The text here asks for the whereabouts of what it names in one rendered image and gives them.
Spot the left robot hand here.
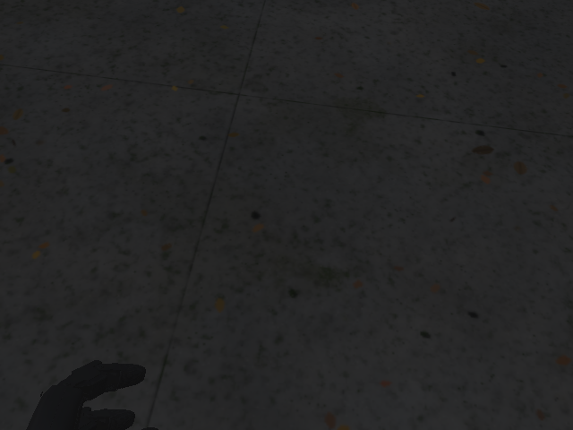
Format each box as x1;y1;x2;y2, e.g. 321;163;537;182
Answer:
26;360;158;430

